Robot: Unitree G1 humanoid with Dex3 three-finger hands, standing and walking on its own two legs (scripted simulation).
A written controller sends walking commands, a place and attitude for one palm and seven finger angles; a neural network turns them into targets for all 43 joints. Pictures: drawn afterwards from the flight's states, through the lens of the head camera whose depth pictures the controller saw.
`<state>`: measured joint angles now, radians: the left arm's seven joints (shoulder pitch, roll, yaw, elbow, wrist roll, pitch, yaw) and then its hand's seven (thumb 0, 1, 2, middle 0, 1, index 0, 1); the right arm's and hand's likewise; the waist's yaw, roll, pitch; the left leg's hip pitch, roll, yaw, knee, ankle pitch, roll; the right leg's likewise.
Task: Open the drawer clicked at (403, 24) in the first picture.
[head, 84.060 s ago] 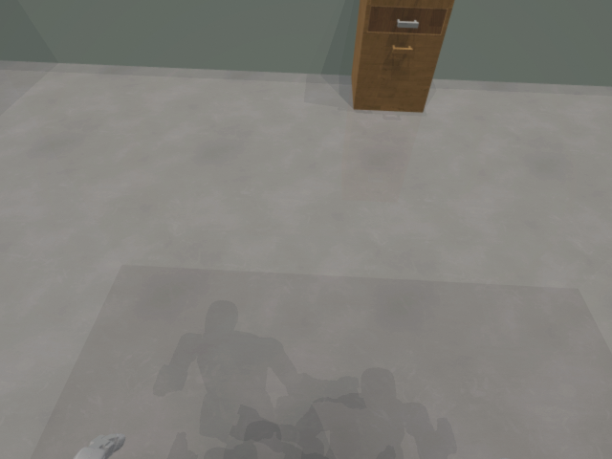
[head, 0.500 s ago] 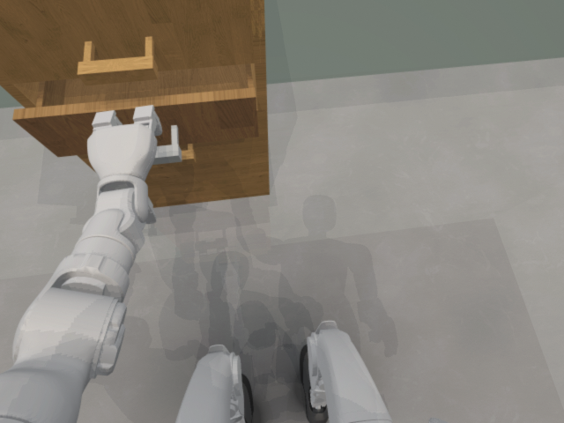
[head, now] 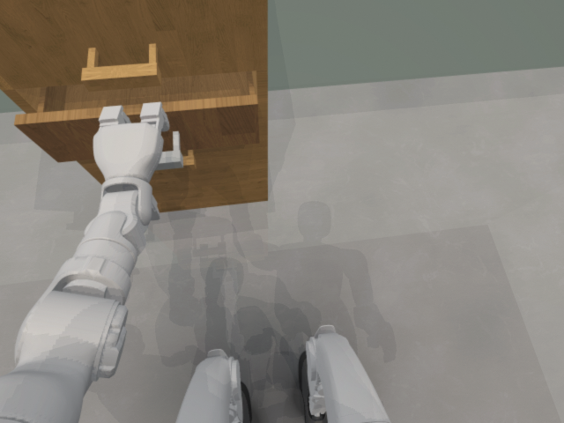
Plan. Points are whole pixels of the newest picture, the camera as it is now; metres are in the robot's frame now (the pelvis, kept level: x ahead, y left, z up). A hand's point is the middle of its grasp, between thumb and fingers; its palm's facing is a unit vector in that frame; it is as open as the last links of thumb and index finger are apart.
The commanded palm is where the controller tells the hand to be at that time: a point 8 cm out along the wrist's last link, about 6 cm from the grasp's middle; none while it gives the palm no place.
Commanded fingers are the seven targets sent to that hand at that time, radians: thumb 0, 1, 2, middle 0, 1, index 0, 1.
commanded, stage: re-aim the fingers above the handle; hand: left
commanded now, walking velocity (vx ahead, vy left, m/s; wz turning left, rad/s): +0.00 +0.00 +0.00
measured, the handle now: (151, 150) +0.57 +0.18 -0.11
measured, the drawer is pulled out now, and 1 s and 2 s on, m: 0.07 0.07 0.07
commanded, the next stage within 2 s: lower the fingers behind the handle in 2.00 s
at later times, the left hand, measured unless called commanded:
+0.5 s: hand (143, 160) +0.51 +0.17 -0.05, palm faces +0.02 +0.02 -1.00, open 13.8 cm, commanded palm +0.48 +0.17 +0.00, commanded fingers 0.00 -0.50 0.30 -0.30 -1.20 -0.30 -1.20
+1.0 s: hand (131, 168) +0.50 +0.19 -0.06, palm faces -0.03 +0.04 -1.00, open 13.8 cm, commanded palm +0.46 +0.17 +0.00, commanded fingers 0.00 -0.50 0.30 -0.30 -1.20 -0.30 -1.20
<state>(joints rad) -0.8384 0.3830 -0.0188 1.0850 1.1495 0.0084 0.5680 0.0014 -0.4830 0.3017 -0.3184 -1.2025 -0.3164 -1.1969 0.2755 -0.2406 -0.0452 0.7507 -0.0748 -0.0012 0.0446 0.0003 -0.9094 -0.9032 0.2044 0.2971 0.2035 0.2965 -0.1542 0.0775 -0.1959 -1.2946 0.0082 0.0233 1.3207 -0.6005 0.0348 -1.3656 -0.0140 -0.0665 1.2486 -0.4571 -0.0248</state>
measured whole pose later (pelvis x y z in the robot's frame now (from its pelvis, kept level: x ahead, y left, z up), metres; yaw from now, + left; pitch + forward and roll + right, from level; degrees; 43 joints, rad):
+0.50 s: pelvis +0.00 -0.01 -0.01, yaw +0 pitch +33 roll -1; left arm -0.88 0.41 0.01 1.14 1.16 0.04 0.60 0.00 -0.48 0.30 -0.32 -1.20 -0.31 -1.20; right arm 0.25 -0.26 -0.04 0.74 -0.08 0.00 0.04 0.00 -0.91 -0.90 0.20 0.30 0.20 0.30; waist -0.17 0.07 -0.19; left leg -1.31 0.02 0.03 1.34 -0.60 0.02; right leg -1.39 -0.01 -0.06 1.28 -0.46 -0.04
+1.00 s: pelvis -0.01 -0.01 -0.01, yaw +0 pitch +33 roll -1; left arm -0.89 0.44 0.01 1.15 1.14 0.08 0.57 0.00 -0.48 0.30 -0.31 -1.20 -0.31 -1.20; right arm 0.24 -0.27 -0.04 0.72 -0.07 -0.01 0.04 0.00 -0.91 -0.90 0.20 0.30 0.20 0.30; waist -0.16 0.07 -0.18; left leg -1.34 0.02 0.03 1.36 -0.60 0.03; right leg -1.41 0.00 -0.06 1.29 -0.45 -0.03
